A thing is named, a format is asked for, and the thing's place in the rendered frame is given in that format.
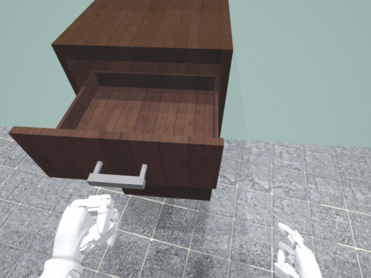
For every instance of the robot right hand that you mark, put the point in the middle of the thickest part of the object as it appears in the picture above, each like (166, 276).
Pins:
(302, 262)

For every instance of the left robot forearm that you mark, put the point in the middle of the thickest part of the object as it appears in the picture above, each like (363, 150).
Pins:
(62, 268)

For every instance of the drawer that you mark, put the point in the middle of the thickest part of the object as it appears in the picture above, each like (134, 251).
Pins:
(170, 122)

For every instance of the robot left hand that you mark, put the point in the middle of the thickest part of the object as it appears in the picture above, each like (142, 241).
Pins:
(95, 215)

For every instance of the cabinet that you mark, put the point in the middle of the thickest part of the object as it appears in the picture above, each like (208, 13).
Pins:
(155, 36)

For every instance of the handle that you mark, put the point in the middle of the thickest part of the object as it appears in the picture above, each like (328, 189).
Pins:
(117, 181)

